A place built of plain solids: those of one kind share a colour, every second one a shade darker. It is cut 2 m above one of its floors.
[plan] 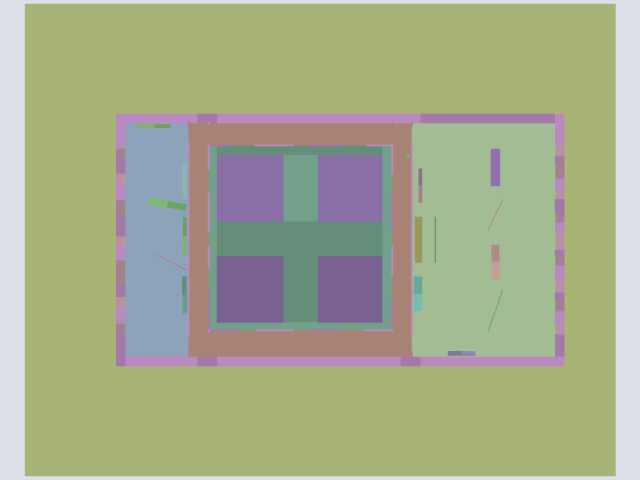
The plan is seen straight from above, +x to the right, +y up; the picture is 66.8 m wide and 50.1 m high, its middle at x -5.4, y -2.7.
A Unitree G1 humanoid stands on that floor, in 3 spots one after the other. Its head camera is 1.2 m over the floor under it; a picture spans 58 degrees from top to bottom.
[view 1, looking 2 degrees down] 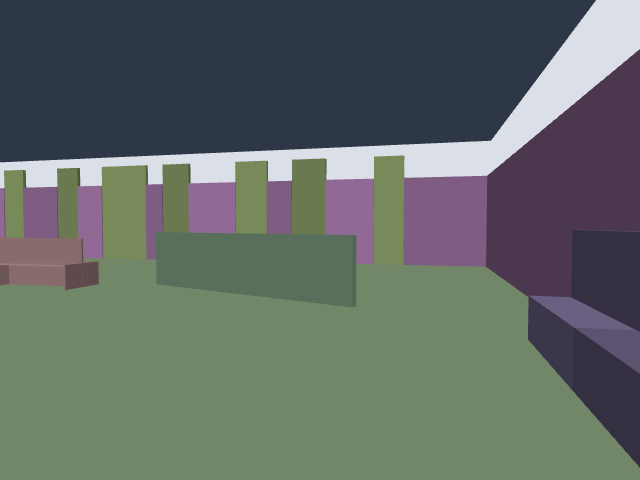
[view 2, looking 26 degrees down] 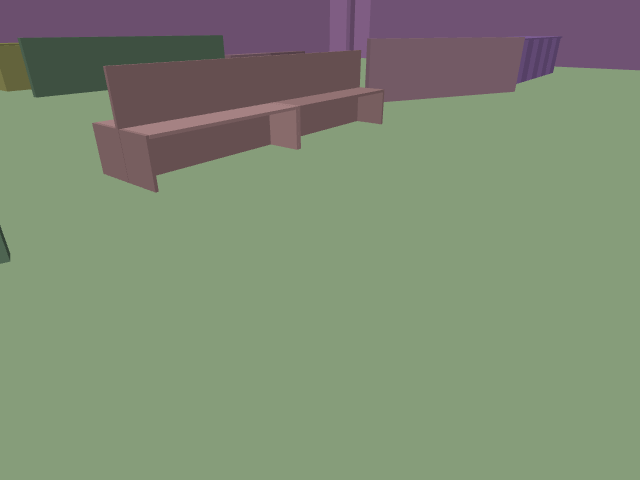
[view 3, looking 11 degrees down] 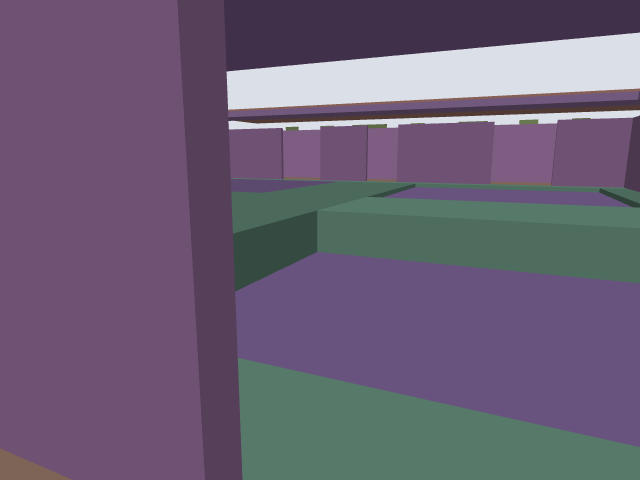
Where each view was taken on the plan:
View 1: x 5.94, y -13.25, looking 14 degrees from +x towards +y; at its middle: rail_bars_ref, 6.57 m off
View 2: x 16.44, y -8.60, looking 128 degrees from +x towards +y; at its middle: floor_refectory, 2.74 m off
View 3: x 3.16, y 3.20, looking -156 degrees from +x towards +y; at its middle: floor_gang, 9.79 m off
